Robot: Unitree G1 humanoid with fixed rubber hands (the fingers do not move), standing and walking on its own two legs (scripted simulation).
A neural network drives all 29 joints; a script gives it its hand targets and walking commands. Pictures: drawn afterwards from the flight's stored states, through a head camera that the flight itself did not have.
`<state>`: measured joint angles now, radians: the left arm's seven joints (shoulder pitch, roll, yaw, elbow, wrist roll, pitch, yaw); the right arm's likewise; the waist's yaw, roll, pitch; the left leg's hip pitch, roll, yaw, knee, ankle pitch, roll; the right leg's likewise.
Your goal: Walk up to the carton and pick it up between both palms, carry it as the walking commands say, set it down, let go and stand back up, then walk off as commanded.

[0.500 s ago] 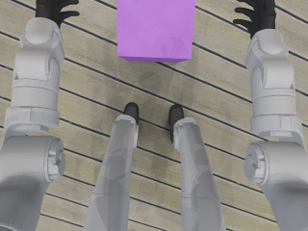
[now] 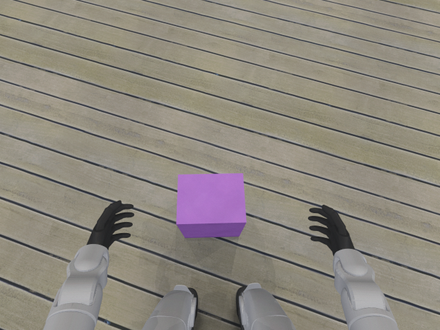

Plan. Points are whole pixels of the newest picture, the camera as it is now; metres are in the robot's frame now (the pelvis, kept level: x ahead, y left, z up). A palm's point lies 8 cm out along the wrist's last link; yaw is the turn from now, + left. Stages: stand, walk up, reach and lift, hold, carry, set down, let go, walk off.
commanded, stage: let go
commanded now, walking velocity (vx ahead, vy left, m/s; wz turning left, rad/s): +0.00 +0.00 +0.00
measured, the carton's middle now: (211, 208) +0.46 +0.03 -0.60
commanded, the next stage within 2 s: stand in 0.66 s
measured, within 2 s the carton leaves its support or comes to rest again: neither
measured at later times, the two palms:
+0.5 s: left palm (82, 272) +0.20 +0.23 -0.04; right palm (356, 268) +0.21 -0.23 -0.04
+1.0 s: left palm (48, 308) +0.15 +0.28 -0.06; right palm (387, 303) +0.16 -0.28 -0.06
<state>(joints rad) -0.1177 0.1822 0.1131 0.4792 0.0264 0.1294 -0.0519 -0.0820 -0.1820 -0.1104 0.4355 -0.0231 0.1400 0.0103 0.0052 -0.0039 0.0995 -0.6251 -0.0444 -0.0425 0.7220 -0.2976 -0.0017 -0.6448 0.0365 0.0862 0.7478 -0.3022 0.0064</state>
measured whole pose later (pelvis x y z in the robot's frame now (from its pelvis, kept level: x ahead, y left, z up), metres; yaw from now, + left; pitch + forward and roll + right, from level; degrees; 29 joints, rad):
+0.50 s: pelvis +0.05 +0.00 +0.03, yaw +1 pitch -5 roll +0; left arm 0.22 0.20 0.05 0.40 0.03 0.11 -0.08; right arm 0.23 -0.19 -0.07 0.41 -0.02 0.10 0.07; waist 0.00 -0.01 0.17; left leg -0.09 -0.03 -0.07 0.47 -0.29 0.00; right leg -0.10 0.02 0.06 0.48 -0.30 0.00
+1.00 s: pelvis +0.06 +0.00 +0.03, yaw +1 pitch -3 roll +0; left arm 0.33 0.30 0.07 0.76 0.04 0.02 0.01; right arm 0.33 -0.29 -0.07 0.78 -0.05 0.00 0.00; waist 0.00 -0.02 -0.18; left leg -0.13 -0.03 -0.05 0.50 -0.32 0.01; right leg -0.13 0.02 0.05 0.51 -0.32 0.00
